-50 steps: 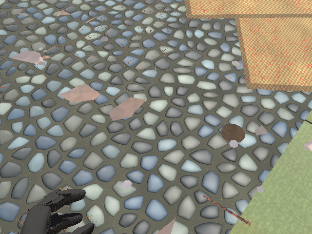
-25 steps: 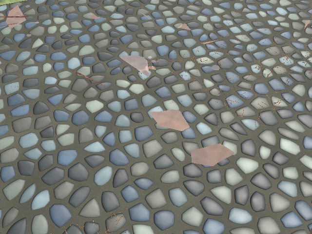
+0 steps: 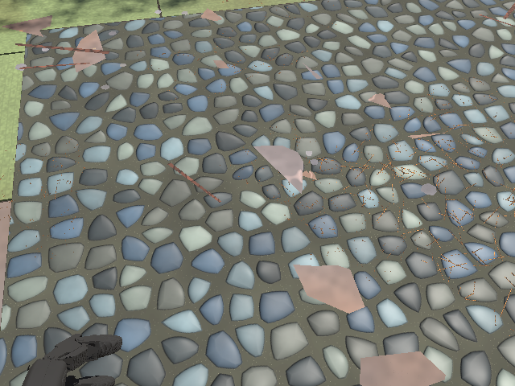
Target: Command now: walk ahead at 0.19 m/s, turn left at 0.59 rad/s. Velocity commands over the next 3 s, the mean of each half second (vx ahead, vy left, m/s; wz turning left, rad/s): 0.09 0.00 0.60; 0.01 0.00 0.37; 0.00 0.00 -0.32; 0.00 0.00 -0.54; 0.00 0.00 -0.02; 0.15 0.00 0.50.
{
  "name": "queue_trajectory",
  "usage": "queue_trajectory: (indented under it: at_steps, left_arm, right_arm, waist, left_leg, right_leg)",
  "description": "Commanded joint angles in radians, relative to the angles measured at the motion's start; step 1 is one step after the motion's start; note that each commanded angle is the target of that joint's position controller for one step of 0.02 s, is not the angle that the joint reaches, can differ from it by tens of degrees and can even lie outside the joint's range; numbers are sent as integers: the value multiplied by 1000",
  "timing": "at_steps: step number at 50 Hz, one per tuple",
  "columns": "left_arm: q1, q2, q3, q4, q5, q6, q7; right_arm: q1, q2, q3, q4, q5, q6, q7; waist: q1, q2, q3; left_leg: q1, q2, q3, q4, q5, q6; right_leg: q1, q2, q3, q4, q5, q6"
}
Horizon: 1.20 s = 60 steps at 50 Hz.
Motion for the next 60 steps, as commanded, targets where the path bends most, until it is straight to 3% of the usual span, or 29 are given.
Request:
queue_trajectory:
  at_steps: [1, 2, 3, 4, 5, 7, 9, 13, 18, 21, 22, 23, 24, 25, 26, 27, 29, 34, 40, 43, 44, 45, 46, 47, 48, 49, 51, 56, 60]
  left_arm:
    - [192, 216, 61, -35, 36, -7, 18]
    - [228, 213, 68, -16, 6, 15, 11]
    - [172, 143, 52, -50, -3, 29, 14]
    - [125, 101, 37, -60, -2, 45, 20]
    - [83, 83, 26, -62, 0, 59, 24]
    - [47, 106, 32, -45, 10, 72, 31]
    - [51, 118, 39, -29, 13, 71, 36]
    - [44, 152, 54, -13, -1, 83, 44]
    - [39, 188, 65, 6, -17, 103, 35]
    - [44, 188, 66, 28, -40, 115, 33]
    - [88, 155, 59, 51, -40, 120, 31]
    - [109, 91, 42, 45, -12, 123, 23]
    - [33, 109, 46, -16, 5, 117, 33]
    - [-16, 146, 60, -18, -3, 116, 39]
    - [8, 150, 65, -11, -18, 117, 40]
    - [42, 150, 70, 17, -15, 119, 48]
    - [60, 151, 73, 28, -4, 118, 50]
    - [50, 106, 53, 26, -21, 115, 39]
    - [56, 112, 44, 21, -29, 112, 19]
    - [120, 87, 36, 40, -20, 99, 7]
    - [137, 105, 36, 42, -3, 95, 7]
    - [156, 179, 47, 32, 14, 93, 12]
    - [100, 178, 41, 44, 13, 95, 13]
    - [40, 115, 24, 24, 8, 90, 12]
    - [38, 102, 19, 27, 6, 85, 13]
    - [54, 115, 20, 33, 2, 81, 13]
    - [75, 91, 3, 47, -1, 68, 8]
    - [87, 163, 18, 40, -27, 79, 15]
    - [87, 174, 32, 16, -37, 103, 26]
  right_arm:
    - [87, 8, 10, -97, -22, -8, -3]
    - [214, -78, 5, -90, 3, -8, 4]
    - [140, -156, -18, -72, 14, 8, 1]
    - [31, -183, -28, -91, 11, 27, -5]
    - [-15, -181, -32, -98, 6, 47, -11]
    - [-24, -126, -23, -117, 6, 69, -12]
    - [-26, -81, -11, -127, 3, 69, -13]
    - [-92, -74, -1, -159, -7, 65, -1]
    - [-133, -96, -5, -181, -6, 73, 27]
    - [-91, -101, -16, -166, -10, 72, 38]
    - [-57, -130, -30, -155, -14, 71, 32]
    - [-33, -229, -55, -164, -16, 68, 15]
    - [-63, -307, -64, -197, -40, 54, 14]
    - [-76, -251, -51, -196, -52, 30, 20]
    - [-118, -224, -40, -192, -47, 13, 21]
    - [-168, -196, -35, -199, -29, 8, 19]
    - [-199, -162, -17, -207, -15, 12, 9]
    - [-176, -152, -12, -206, -21, 23, -3]
    - [-181, -153, -5, -190, -29, 37, 14]
    - [-220, -117, 12, -175, -13, 37, 17]
    - [-189, -97, 19, -164, -18, 31, 16]
    - [-147, -68, 27, -161, -40, 23, 15]
    - [-120, -62, 25, -162, -40, 18, 16]
    - [-146, -94, 20, -150, -50, 19, 11]
    - [-187, -104, 15, -150, -46, 20, 9]
    - [-211, -90, 16, -145, -46, 27, 7]
    - [-194, -64, 22, -129, -53, 36, 11]
    - [-189, -89, 4, -105, -45, 16, 0]
    - [-160, -81, -9, -102, -35, 10, -13]
  waist:
    - [62, -157, -334]
    - [44, -281, -449]
    - [72, -142, -358]
    - [91, -73, -259]
    - [84, -43, -191]
    - [55, -89, -103]
    - [59, -106, -105]
    - [78, -85, -155]
    - [85, -102, -122]
    - [49, -81, -121]
    - [43, -26, -113]
    - [67, 235, -91]
    - [50, 352, -64]
    - [24, 239, -89]
    - [58, 216, -84]
    - [82, 167, -91]
    - [97, 175, -114]
    - [74, 178, -139]
    - [46, 201, -109]
    - [99, 172, -105]
    - [95, 135, -114]
    - [58, -18, -141]
    - [6, -155, -106]
    - [22, -141, -85]
    - [40, -127, -73]
    - [56, -115, -72]
    - [58, -75, -55]
    - [74, -20, -26]
    - [76, -19, -49]
  left_leg:
    - [-337, -7, -18, 505, -243, -46]
    - [-472, 22, 7, 720, -321, -75]
    - [-524, 74, 6, 805, -217, -108]
    - [-547, 101, 55, 804, -138, -125]
    - [-527, 128, 74, 780, -94, -136]
    - [-428, 155, 122, 678, -41, -135]
    - [-393, 156, 158, 583, -24, -134]
    - [-340, 197, 169, 415, 65, -119]
    - [-239, 187, 224, 225, 99, -75]
    - [-105, 147, 265, -7, 203, -18]
    - [-19, 147, 218, -98, 279, 20]
    - [84, 353, -84, -211, 530, 107]
    - [32, 512, -342, -246, 583, 291]
    - [10, 477, -287, -255, 554, 299]
    - [1, 425, -203, -243, 530, 243]
    - [6, 375, -149, -227, 497, 189]
    - [-15, 340, -107, -206, 608, 170]
    - [39, 312, -96, -181, 588, 171]
    - [-41, 323, -164, -158, 529, 189]
    - [-83, 278, -161, -115, 497, 138]
    - [-127, 242, -145, -102, 412, 88]
    - [-187, 152, -60, 20, 244, 24]
    - [-197, 80, 47, 10, 68, -28]
    - [-136, 111, 62, -6, 82, -56]
    - [-118, 112, 63, -33, 159, -54]
    - [-96, 113, 62, -48, 217, -52]
    - [-21, 134, 43, -93, 274, -43]
    - [-41, 121, 93, -67, 307, -42]
    - [-58, 114, 138, -21, 296, -45]
  right_leg:
    - [682, -387, 338, 59, 648, -204]
    - [767, -519, 604, 18, 418, -326]
    - [678, -450, 521, -30, 195, -296]
    - [571, -388, 374, -53, 75, -249]
    - [456, -336, 280, -80, 20, -230]
    - [266, -261, 138, -148, -39, -213]
    - [258, -257, 71, -173, 14, -236]
    - [303, -317, 18, -186, 37, -266]
    - [292, -334, -49, -184, -96, -235]
    - [275, -316, -105, -81, -159, -157]
    - [209, -275, -148, 13, -240, -90]
    - [11, -153, -260, 293, -474, 14]
    - [-191, -19, -168, 516, -718, 66]
    - [-200, -32, -49, 651, -696, 56]
    - [-203, -45, -21, 677, -604, 42]
    - [-197, -55, -10, 669, -532, 41]
    - [-149, -39, -16, 697, -456, 60]
    - [-87, -24, -20, 486, -397, 84]
    - [90, -23, -39, 275, -455, 63]
    - [247, -17, -59, -22, -255, 27]
    - [339, -62, -17, -80, -123, 3]
    - [414, -211, 121, -80, 81, -53]
    - [316, -289, 202, -87, 66, -172]
    - [250, -278, 203, -115, -54, -192]
    - [251, -224, 164, -113, -148, -150]
    - [249, -185, 129, -105, -208, -111]
    - [188, -140, 91, -110, -303, -62]
    - [183, -115, 122, -61, -229, -79]
    - [175, -118, 192, -15, -163, -118]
